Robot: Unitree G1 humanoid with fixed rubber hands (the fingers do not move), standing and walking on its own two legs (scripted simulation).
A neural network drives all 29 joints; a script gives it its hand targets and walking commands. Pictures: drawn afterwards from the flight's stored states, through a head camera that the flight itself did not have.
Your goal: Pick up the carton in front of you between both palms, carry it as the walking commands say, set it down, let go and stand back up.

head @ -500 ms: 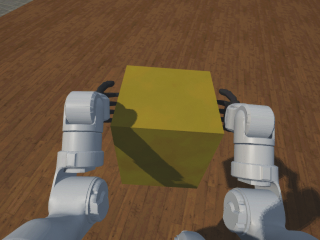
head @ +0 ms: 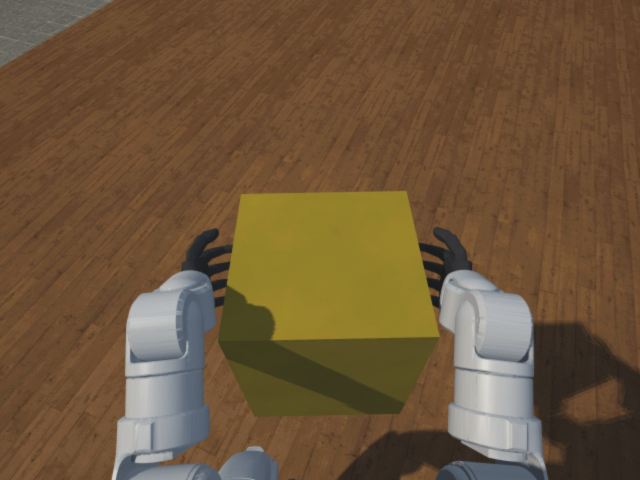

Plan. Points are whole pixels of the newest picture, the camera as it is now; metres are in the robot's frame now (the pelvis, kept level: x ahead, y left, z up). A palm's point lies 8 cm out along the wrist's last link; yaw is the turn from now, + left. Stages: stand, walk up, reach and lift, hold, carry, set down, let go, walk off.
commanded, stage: carry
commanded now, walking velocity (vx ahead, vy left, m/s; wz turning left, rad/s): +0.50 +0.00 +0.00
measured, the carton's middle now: (325, 311) +0.33 +0.01 -0.01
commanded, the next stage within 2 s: none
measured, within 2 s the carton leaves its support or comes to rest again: neither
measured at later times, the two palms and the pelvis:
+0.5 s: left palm (235, 134) +0.59 +0.17 +0.08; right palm (426, 147) +0.56 -0.13 +0.09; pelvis +0.32 +0.04 +0.00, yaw -4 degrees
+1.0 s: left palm (288, 46) +0.89 +0.11 +0.07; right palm (433, 50) +0.89 -0.19 +0.06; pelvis +0.63 -0.04 +0.00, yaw +0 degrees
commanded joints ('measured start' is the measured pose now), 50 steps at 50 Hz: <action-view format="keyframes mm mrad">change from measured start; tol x32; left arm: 1 -571 -1040 -781 -187 -449 -9 -284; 50 -206 -994 -841 -280 -421 -17 -303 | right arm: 1 -437 1044 747 -139 347 -28 197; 50 -128 1010 833 -273 384 -16 261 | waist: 1 -12 -118 -437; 15 -58 262 -382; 36 -52 167 -189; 40 -2 -340 -425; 50 -23 -112 -298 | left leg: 1 -83 4 32 -131 104 -6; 12 462 -98 201 -466 190 68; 14 851 316 -494 -564 -78 246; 34 691 187 34 -700 398 132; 37 638 147 125 -417 626 80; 41 -110 -18 -35 400 -176 25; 50 -37 76 25 -79 128 7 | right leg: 1 478 -244 203 -58 551 -45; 11 352 -196 10 113 806 26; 16 -465 -35 152 975 -271 74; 37 -28 -1 -119 61 73 71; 40 546 -427 674 -98 -9 -132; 50 266 -292 155 -202 62 -42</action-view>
